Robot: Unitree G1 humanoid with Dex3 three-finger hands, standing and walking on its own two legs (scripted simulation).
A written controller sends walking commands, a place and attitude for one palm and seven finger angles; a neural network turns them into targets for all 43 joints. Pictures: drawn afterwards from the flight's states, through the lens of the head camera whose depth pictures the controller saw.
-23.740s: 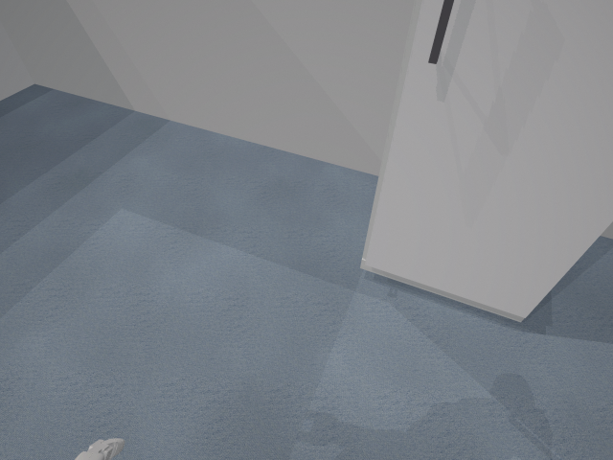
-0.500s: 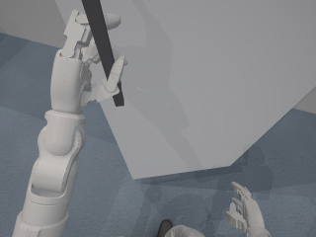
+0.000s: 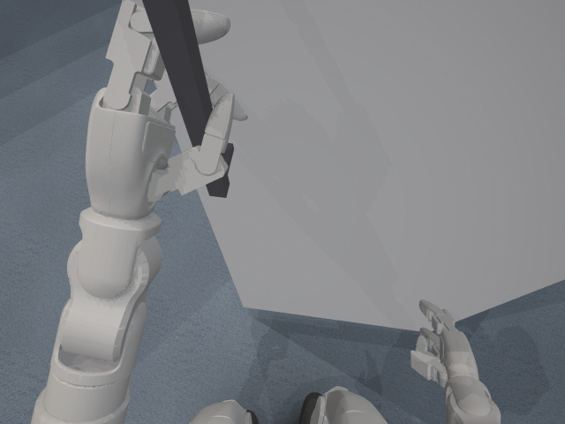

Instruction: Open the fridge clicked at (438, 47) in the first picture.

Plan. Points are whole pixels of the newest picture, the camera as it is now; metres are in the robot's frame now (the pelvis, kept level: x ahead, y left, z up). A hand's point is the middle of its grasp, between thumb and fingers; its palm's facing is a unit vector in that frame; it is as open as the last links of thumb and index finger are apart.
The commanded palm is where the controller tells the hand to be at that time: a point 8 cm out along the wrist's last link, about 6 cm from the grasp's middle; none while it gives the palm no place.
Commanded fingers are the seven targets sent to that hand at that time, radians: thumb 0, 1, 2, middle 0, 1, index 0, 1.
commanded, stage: walk backward, drawing the door open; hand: left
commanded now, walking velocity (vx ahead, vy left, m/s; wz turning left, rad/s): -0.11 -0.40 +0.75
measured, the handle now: (196, 61) +0.36 +0.07 +0.29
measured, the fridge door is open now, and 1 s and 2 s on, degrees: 37 62 65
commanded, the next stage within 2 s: stop walking and hold the door back in 0.98 s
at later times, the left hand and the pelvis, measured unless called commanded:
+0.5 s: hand (230, 236) +0.25 +0.05 +0.25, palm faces +0.50 -0.85 -0.19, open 6.7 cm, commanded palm +0.19 +0.08 +0.24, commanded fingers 0.00 0.90 0.90 -0.45 -1.40 -0.45 -1.40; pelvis +0.00 -0.20 +0.01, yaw +15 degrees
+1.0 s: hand out of the picture +0.12 +0.01 +0.25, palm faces +0.76 -0.62 -0.22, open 6.6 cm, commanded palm +0.06 +0.02 +0.26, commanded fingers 0.00 0.90 0.90 -0.45 -1.40 -0.45 -1.40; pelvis -0.05 -0.34 +0.01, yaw +25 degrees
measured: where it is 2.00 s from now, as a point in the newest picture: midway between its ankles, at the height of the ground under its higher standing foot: outside the picture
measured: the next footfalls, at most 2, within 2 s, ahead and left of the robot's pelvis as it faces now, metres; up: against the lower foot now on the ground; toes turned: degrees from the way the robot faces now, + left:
right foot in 0.30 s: +0.11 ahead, -0.30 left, +0.00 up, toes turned +6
left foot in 0.60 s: -0.01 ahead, -0.15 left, +0.00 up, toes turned +23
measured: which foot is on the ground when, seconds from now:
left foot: down 0.00-0.30, up 0.32-0.58, down 0.60-0.98, up 1.00-1.00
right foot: down 0.00-0.00, up 0.02-0.28, down 0.30-0.60, up 0.62-0.96, down 0.98-1.00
